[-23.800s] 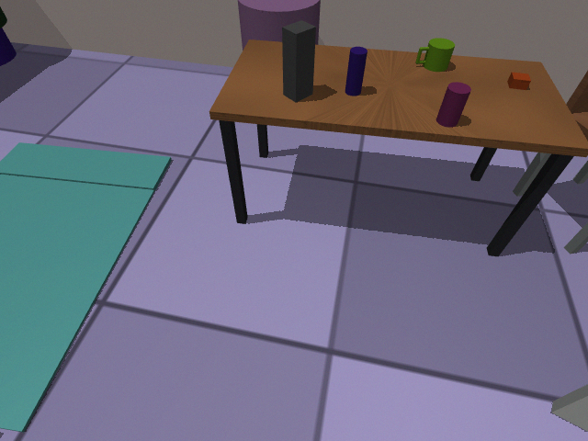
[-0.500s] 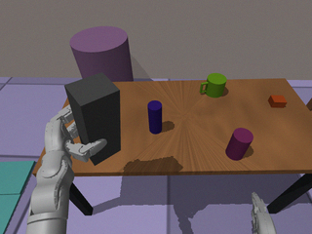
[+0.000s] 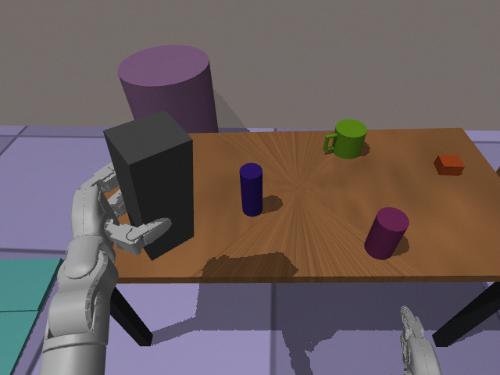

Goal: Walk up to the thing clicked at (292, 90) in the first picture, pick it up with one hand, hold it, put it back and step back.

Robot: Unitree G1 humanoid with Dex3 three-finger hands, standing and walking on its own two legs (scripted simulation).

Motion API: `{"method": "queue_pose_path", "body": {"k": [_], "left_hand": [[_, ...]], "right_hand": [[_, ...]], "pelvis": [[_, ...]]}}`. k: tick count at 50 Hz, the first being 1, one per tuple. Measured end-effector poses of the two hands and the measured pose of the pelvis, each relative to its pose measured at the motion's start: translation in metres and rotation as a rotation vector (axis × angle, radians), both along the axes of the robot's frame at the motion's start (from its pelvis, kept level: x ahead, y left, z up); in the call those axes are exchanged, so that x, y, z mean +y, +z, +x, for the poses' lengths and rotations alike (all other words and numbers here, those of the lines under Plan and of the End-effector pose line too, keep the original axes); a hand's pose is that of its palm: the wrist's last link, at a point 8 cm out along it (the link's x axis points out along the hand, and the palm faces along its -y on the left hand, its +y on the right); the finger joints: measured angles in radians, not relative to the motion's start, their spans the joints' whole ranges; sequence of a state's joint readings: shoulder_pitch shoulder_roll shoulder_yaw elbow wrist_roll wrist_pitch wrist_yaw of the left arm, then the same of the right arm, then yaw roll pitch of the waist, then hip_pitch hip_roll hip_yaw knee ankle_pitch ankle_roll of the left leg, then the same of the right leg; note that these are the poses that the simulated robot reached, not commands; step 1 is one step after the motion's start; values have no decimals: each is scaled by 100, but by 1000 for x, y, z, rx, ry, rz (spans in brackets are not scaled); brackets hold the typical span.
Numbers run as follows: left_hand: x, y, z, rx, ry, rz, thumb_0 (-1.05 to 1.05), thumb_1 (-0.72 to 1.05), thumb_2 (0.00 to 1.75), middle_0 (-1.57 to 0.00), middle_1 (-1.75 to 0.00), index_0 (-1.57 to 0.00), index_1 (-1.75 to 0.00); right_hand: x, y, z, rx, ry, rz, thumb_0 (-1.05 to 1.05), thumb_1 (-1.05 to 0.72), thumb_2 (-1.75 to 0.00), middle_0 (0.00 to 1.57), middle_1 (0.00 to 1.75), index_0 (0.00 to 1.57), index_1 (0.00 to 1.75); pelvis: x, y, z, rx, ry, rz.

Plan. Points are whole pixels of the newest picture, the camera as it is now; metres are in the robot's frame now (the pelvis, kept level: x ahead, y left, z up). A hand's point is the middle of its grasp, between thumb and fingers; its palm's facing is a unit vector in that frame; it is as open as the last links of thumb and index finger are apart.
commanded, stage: crouch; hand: left
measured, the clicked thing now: (157, 194) +0.34 +0.13 +0.15
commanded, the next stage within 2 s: lower in 1.10 s
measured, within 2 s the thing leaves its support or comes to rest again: neither
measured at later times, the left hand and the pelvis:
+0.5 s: hand (148, 218) +0.39 +0.19 +0.04, palm faces +0.24 -0.97 -0.02, open 10.3 cm; pelvis -0.02 +0.00 -0.02, yaw -1 degrees
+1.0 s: hand (155, 211) +0.45 +0.20 -0.02, palm faces +0.24 -0.97 -0.02, open 10.3 cm; pelvis -0.02 +0.00 -0.05, yaw -1 degrees
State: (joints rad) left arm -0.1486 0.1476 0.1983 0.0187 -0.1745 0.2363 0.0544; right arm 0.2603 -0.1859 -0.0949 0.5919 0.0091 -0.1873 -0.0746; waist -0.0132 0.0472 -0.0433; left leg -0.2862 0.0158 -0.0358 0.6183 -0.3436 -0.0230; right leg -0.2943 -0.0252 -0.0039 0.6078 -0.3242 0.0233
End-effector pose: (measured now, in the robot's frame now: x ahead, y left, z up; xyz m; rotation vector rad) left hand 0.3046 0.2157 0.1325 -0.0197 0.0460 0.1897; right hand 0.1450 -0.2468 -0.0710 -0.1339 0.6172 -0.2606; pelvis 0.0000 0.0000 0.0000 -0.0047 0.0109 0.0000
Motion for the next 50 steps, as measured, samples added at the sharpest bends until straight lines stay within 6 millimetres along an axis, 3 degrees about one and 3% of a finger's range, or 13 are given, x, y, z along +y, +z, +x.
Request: {"method": "queue_pose_path", "body": {"k": [5, 14, 24, 38, 50], "left_hand": [[-5, -9, 1, 23, 1, -9, -3, -61, 110, -71, -111, -84, -118], [8, -37, 15, 48, 58, -22, -3, -61, 109, -71, -110, -85, -117], [21, -89, 48, 98, 56, 18, -3, -61, 110, -70, -112, -83, -120], [23, -111, 97, 22, 69, -5, -3, -61, 110, -69, -115, -82, -122], [31, -147, 111, 60, 55, 22, -3, -61, 110, -69, -115, -82, -123]], "right_hand": [[-5, 0, -11, 27, -12, -10, -1, 51, -6, 6, 5, 6, 5], [-10, 16, -1, -16, 0, -50, -1, 52, -5, 6, 5, 6, 6], [-8, 2, -19, 33, 19, -84, -1, 53, -5, 6, 5, 6, 6], [-18, -3, -42, 90, 0, -145, -1, 53, -5, 6, 5, 6, 5], [-8, -8, -29, 104, 40, -144, -1, 53, -5, 6, 5, 6, 5]], "pelvis": [[-1, 0, -1, -3, -5, 2], [-4, -1, -9, 16, -4, 2], [0, -16, -18, 113, -12, -3], [3, -37, -26, 220, -22, -9], [5, -50, -22, 294, -19, -20]]}}
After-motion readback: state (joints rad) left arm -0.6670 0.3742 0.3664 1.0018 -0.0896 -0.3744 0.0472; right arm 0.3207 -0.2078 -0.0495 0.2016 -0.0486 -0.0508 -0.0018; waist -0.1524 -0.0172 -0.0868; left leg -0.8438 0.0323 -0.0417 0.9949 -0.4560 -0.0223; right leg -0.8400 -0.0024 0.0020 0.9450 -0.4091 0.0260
